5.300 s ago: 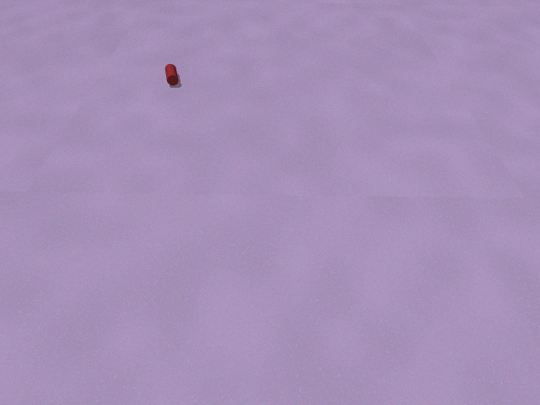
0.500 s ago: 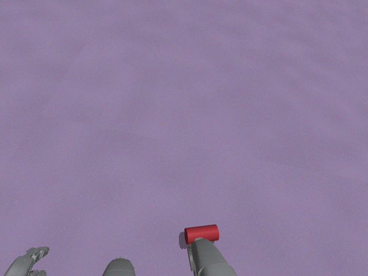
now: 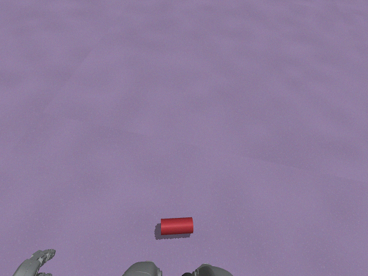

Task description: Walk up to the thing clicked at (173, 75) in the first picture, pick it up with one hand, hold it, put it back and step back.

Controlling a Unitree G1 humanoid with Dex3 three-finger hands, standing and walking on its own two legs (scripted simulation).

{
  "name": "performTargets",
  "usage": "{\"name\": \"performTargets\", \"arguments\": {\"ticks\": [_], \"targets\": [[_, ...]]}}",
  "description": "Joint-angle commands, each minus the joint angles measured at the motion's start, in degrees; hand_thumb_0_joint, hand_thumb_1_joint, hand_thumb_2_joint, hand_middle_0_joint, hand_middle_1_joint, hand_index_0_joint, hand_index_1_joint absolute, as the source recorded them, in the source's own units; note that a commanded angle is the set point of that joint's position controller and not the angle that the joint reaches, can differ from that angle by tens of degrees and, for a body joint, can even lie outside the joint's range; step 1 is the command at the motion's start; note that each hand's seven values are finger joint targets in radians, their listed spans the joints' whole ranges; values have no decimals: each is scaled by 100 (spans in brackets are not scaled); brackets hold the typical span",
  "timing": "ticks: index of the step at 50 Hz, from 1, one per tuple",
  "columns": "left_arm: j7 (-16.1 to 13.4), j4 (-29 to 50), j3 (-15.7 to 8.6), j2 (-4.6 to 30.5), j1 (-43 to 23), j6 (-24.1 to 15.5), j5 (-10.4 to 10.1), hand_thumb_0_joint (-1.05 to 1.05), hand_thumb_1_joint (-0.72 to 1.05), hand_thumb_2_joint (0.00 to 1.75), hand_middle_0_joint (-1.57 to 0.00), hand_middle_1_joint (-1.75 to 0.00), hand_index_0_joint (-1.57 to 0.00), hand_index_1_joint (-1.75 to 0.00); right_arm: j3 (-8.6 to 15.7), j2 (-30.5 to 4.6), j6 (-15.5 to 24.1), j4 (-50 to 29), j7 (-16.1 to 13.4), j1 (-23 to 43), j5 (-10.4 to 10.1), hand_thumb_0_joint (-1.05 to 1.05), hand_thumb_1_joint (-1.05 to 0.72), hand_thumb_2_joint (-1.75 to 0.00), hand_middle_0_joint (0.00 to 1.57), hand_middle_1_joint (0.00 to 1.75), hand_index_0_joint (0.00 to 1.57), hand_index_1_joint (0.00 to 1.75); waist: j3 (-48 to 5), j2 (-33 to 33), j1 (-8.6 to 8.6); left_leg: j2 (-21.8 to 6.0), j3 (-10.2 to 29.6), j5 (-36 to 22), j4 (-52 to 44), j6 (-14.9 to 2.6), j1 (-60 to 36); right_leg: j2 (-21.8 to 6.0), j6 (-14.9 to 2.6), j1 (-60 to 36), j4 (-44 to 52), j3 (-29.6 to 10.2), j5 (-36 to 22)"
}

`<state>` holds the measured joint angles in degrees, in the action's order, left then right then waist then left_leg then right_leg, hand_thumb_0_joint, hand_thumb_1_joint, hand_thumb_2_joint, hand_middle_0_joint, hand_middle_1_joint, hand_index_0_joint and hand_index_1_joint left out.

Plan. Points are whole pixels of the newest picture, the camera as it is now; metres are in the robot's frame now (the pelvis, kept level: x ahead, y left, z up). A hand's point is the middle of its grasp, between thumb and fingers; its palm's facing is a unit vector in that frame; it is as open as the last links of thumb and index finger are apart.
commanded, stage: walk up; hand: left
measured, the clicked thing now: (176, 226) +0.41 +0.01 -0.71
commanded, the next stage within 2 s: none
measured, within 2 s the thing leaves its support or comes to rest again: neither
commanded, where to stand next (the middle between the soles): +0.04 -0.23 m, yaw +3 degrees
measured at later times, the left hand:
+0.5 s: hand out of the picture +0.02 +0.06 -0.17, palm faces -0.08 -0.92 -0.39, open 7.4 cm
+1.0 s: hand out of the picture -0.09 +0.02 -0.12, palm faces +0.11 -0.89 -0.45, open 7.4 cm
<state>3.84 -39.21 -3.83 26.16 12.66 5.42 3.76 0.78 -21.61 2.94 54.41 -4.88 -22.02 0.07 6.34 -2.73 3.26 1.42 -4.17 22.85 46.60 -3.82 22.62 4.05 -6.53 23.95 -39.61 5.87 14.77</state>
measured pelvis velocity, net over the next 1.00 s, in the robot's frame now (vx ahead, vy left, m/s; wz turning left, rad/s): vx -0.08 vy -0.27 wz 0.09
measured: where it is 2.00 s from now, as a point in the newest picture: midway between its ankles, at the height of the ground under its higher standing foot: outside the picture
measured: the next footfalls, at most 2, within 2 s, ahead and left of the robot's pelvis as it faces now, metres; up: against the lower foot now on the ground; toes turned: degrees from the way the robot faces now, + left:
left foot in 0.02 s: +0.06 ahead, +0.07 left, +0.00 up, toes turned +3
right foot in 0.42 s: -0.02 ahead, -0.37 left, +0.00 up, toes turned -1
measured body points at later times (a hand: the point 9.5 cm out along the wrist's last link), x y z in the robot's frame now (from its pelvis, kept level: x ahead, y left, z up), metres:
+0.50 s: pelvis -0.09 -0.23 -0.03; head -0.04 -0.21 +0.41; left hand +0.02 +0.11 -0.14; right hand -0.04 -0.62 -0.09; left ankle -0.01 +0.01 -0.68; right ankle -0.06 -0.37 -0.71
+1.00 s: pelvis -0.08 -0.27 +0.01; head -0.05 -0.28 +0.46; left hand -0.09 +0.06 -0.09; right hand +0.05 -0.57 -0.12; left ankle -0.07 -0.12 -0.70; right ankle -0.06 -0.37 -0.71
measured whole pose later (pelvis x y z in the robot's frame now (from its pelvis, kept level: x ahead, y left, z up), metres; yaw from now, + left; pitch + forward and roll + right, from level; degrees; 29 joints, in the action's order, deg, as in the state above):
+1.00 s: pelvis -0.08 -0.27 +0.01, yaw +5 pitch -2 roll +1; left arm -0.4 -50.9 -2.7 22.1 17.7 -2.4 1.4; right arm 2.8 -24.2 0.2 53.1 0.2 -11.2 0.5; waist 6.0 2.3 4.0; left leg 0.1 3.0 21.0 44.0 -1.8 20.8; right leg -3.5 -1.0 17.2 -39.2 5.4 20.1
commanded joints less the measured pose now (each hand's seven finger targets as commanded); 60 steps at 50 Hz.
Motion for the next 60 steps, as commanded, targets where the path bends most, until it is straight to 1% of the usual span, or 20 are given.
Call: {"name": "performTargets", "arguments": {"ticks": [1, 2, 3, 4, 7, 16, 20, 21, 22, 23, 24, 27, 31, 34, 38, 43, 52, 54, 56, 60], "targets": [[-55, 780, -178, 584, -473, -75, -43, 0, 90, 90, -20, -30, -20, -30, 694, -1925, 163, -41, -245, -1364, 143, 0, -90, -90, 20, 30, 20, 30, -551, 763, -560, -1090, 1887, -786, -2202, -257, -1894, -776, 143, 1318, -396, -1205, 601], [-46, 773, -193, 529, -173, -59, -47, 0, 90, 90, -20, -30, -20, -30, 804, -2389, 156, -346, -278, -966, 212, 0, -90, -90, 20, 30, 20, 30, -400, 1499, -370, -2556, 4014, -655, -2656, -854, -1725, -237, 615, 2082, -1758, -1121, 1314], [-99, 654, -392, 1148, -46, -17, 17, 0, 90, 90, -20, -30, -20, -30, 911, -2736, 176, -577, -300, -482, 70, 0, -90, -90, 20, 30, 20, 30, -172, 1038, -370, -3383, 4451, -649, -2760, -1612, -903, -567, 683, 1912, -2975, -1748, 1739], [-90, 586, -461, 1425, -80, 2, 40, 0, 90, 90, -20, -30, -20, -30, 927, -2664, 222, -692, -347, -183, 63, 0, -90, -90, 20, 30, 20, 30, -121, 805, -317, -3452, 4435, -574, -2716, -1760, -427, -831, 643, 1563, -3490, -1936, 1698], [-28, 349, -595, 1285, -143, -41, -48, 0, 90, 90, -20, -30, -20, -30, 744, -1988, 201, -690, -323, -245, 67, 0, -90, -90, 20, 30, 20, 30, -212, 260, -216, -1838, 2086, -1256, -2039, -1003, -277, -315, 654, 1245, -3553, -1996, 762], [127, 513, -581, 1121, -322, -35, -128, 0, 90, 90, -20, -30, -20, -30, 1003, -2696, 226, -837, -236, -276, 281, 0, -90, -90, 20, 30, 20, 30, -606, 1688, -459, -1899, 1508, -671, -1571, -989, -587, -875, 847, 1105, -1895, -1164, 1569], [117, -130, -739, 1127, 875, -61, -50, 0, 90, 90, -20, -30, -20, -30, 894, -2519, 98, -861, -186, 326, 297, 0, -90, -90, 20, 30, 20, 30, -1023, 1427, 251, -1280, 616, -345, -382, -386, 944, -482, 592, -1127, -76, -405, 1099], [80, -357, -798, 1281, 1518, -97, 36, 0, 90, 90, -20, -30, -20, -30, 739, -2059, 28, -873, -183, 427, 297, 0, -90, -90, 20, 30, 20, 30, -1034, 144, 664, -762, 65, 571, 1218, -137, 1865, -462, 455, -1592, 336, -655, 1184], [39, -228, -846, 1727, 1560, -164, 140, 0, 90, 90, -20, -30, -20, -30, 516, -1444, -21, -1020, -201, 470, 211, 0, -90, -90, 20, 30, 20, 30, -593, -1631, 800, -43, 0, 1818, 2730, 122, 3188, -1527, 214, -1047, 1256, -2867, 2002], [-26, 151, -866, 2291, 468, -187, 53, 0, 90, 90, -20, -30, -20, -30, 704, -1686, -29, -1242, -371, 991, 154, 0, -90, -90, 20, 30, 20, 30, -182, -2075, 427, 46, 864, 1695, 3014, 176, 2735, -1976, -182, 100, 2809, -4649, 2321], [-77, 322, -869, 2312, -306, -180, -30, 0, 90, 90, -20, -30, -20, -30, 774, -1909, -2, -1020, -396, 800, 130, 0, -90, -90, 20, 30, 20, 30, 1, -1619, -3, -197, 992, 1223, 2942, 227, 2122, -2244, -271, 527, 3033, -4807, 2690], [-214, 57, -647, 1573, -241, -264, -14, 0, 90, 90, -20, -30, -20, -30, 663, -1928, -27, -332, -191, 123, -82, 0, -90, -90, 20, 30, 20, 30, -183, -832, -174, -407, 923, 346, 2670, 215, 2070, -1507, -73, -276, 1633, -2852, 2437], [-356, -361, -542, 1304, 282, -620, -166, 0, 90, 90, -20, -30, -20, -30, 511, -1721, 8, -340, 130, 234, 78, 0, -90, -90, 20, 30, 20, 30, -368, -420, -39, -429, 1069, 92, 1847, 146, 1880, -1954, -456, -1054, 1733, -3372, 2642], [-481, -626, -512, 1293, 786, -877, -246, 0, 90, 90, -20, -30, -20, -30, 491, -1633, -72, -604, 286, 787, 163, 0, -90, -90, 20, 30, 20, 30, -197, 60, 120, -346, 1501, -23, 1345, 145, 2095, -2309, -170, -1689, 1805, -3617, 1348], [-575, -738, -451, 1223, 853, -1025, -303, 0, 90, 90, -20, -30, -20, -30, 508, -1479, -118, -631, 377, 823, 158, 0, -90, -90, 20, 30, 20, 30, -347, -45, 61, -283, 1460, 138, 714, 235, 1529, -2428, -136, -1929, 1525, -2966, -1128], [-561, -781, -370, 1115, 618, -1031, -260, 0, 90, 90, -20, -30, -20, -30, 501, -1249, -179, -543, 435, 746, 51, 0, -90, -90, 20, 30, 20, 30, -421, -749, -11, 24, 890, 22, 247, 197, 528, -1871, 257, -1411, 1459, -1804, -1906], [-442, -793, -128, 756, 144, -770, -300, 0, 90, 90, -20, -30, -20, -30, 480, -1188, 47, -186, 382, 435, 79, 0, -90, -90, 20, 30, 20, 30, -810, -397, -484, -86, 586, -784, -1944, 109, -1633, -1464, 89, -216, 78, -786, -1023], [-448, -711, -5, 396, 158, -732, -404, 0, 90, 90, -20, -30, -20, -30, 566, -1868, 120, -324, 345, 591, 132, 0, -90, -90, 20, 30, 20, 30, -826, 1150, -426, -2100, 3511, -1391, -2515, -849, -2085, -532, 597, 1130, -1116, -354, 1578], [-503, -871, -138, 977, -163, -748, -346, 0, 90, 90, -20, -30, -20, -30, 644, -1998, 58, -279, 357, 866, 45, 0, -90, -90, 20, 30, 20, 30, -419, 1078, -477, -2316, 3503, -1191, -2547, -1528, -1141, -871, 549, 724, -1505, -887, 1913], [-395, -1145, -133, 761, 106, -730, -418, 0, 90, 90, -20, -30, -20, -30, 426, -1506, 86, -326, 348, 1223, 66, 0, -90, -90, 20, 30, 20, 30, -437, 1293, -289, -1288, 1863, -2073, -2245, -678, -877, -729, 553, 63, -689, -645, 1059]]}}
